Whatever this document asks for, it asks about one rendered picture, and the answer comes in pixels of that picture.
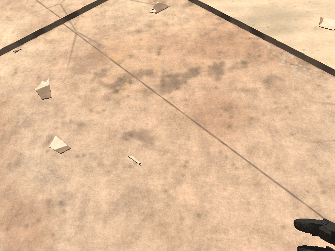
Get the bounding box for right robot hand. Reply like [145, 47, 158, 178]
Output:
[294, 219, 335, 251]

